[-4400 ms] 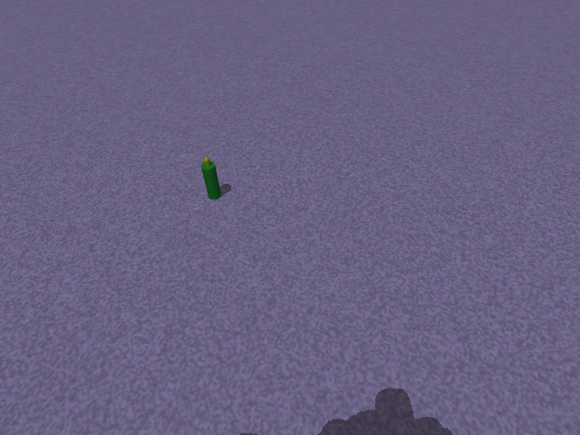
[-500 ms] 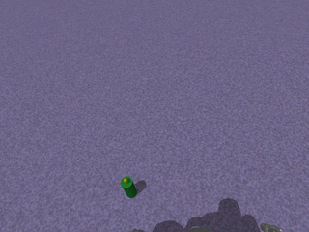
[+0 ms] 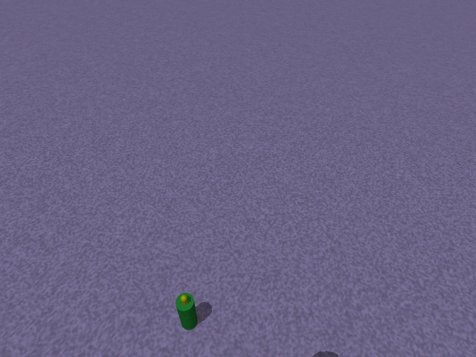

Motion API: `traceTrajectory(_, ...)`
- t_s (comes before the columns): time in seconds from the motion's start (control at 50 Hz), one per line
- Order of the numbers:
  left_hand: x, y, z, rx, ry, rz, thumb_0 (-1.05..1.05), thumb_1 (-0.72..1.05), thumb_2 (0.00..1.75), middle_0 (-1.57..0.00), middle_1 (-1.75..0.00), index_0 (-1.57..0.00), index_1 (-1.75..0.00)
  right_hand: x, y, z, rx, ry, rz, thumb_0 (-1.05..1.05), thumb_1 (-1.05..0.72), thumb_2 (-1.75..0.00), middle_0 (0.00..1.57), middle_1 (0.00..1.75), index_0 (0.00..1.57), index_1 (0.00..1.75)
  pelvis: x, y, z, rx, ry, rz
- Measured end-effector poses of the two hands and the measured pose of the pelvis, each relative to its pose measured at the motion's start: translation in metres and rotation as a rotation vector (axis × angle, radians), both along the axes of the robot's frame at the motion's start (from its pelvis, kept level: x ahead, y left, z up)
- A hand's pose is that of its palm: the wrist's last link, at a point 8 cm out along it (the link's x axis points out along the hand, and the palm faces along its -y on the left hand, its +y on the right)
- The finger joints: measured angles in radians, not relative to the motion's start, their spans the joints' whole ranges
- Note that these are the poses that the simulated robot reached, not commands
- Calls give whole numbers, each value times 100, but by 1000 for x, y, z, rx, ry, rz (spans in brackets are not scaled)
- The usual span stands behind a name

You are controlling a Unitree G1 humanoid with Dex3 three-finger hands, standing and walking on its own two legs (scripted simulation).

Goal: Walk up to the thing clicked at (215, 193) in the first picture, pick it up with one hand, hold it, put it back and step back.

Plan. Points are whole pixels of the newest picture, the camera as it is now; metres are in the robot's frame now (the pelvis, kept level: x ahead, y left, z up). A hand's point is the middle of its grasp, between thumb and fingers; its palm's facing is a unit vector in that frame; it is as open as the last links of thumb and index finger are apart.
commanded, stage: walk up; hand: left
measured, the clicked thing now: (186, 310) +0.47 +0.18 -0.65
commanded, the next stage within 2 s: none
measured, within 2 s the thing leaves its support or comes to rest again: neither
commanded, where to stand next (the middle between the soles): +0.12 -0.02 m, yaw +0 degrees
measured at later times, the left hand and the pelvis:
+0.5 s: hand out of the picture +0.10 +0.24 -0.14, palm faces +0.05 -0.93 -0.35, open 7.4 cm; pelvis +0.04 -0.01 +0.01, yaw +2 degrees
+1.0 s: hand out of the picture +0.13 +0.24 -0.14, palm faces +0.02 -0.94 -0.33, open 7.4 cm; pelvis +0.04 -0.01 +0.01, yaw +1 degrees
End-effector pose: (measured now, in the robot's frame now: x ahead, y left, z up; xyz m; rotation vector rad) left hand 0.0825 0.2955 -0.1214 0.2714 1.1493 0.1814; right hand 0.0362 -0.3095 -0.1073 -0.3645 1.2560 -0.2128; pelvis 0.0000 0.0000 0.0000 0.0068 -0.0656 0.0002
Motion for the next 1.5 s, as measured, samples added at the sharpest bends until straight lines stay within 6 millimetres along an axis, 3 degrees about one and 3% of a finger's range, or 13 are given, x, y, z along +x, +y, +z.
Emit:
traceTrajectory(0.12, -17, 7, 0, 14, 73, 41, 1, 90, 89, -21, -30, -21, -30, 18, 5, -1, 13, -4, 16, 1, -91, -90, 21, 30, 20, 30, 7, -1, 3, -2, 3, 4)
traceTrajectory(0.28, -30, 5, 9, 46, 154, 86, 1, 90, 89, -21, -30, -21, -30, 65, 7, -10, 54, -34, 50, 1, -91, -90, 21, 30, 20, 30, 25, -7, 5, -4, 21, 19)
traceTrajectory(0.4, -17, -2, 14, 55, 155, 93, 1, 90, 89, -21, -30, -21, -30, 96, 6, -12, 70, -61, 63, 1, -91, -90, 21, 30, 20, 30, 34, -11, 7, -3, 36, 28)
traceTrajectory(0.52, 9, -10, 14, 46, 104, 81, 1, 90, 89, -21, -30, -21, -30, 111, 3, -10, 64, -74, 62, 1, -91, -90, 21, 30, 20, 30, 40, -14, 7, -4, 38, 33)
traceTrajectory(0.68, 41, -17, 13, 21, 33, 50, 0, 90, 89, -21, -30, -21, -30, 105, -1, -2, 40, -72, 44, 1, -91, -90, 21, 30, 20, 30, 41, -14, 8, -5, 31, 32)
traceTrajectory(0.8, 49, -17, 13, 12, 17, 31, 0, 90, 89, -21, -30, -21, -30, 89, -2, 1, 30, -53, 24, 1, -91, -90, 21, 30, 20, 30, 39, -13, 9, -4, 25, 26)
traceTrajectory(0.98, 37, -11, 14, 24, 52, 32, 0, 90, 89, -21, -30, -21, -30, 65, 1, -4, 41, -7, 11, 1, -91, -90, 21, 30, 20, 30, 35, -10, 10, -1, 24, 21)
traceTrajectory(1.1, 24, -7, 15, 34, 82, 48, 0, 90, 89, -21, -30, -21, -30, 59, 5, -9, 55, 11, 12, 1, -91, -90, 21, 30, 20, 30, 35, -10, 10, 0, 23, 21)
traceTrajectory(1.28, 14, -7, 14, 32, 100, 66, 1, 90, 89, -21, -30, -21, -30, 67, 6, -10, 60, 1, 25, 1, -91, -90, 21, 30, 20, 30, 37, -9, 10, -1, 26, 23)
traceTrajectory(1.5, 20, -10, 12, 16, 79, 60, 1, 90, 89, -21, -30, -21, -30, 84, 4, -4, 50, -45, 42, 1, -91, -90, 21, 30, 20, 30, 42, -10, 9, -4, 24, 24)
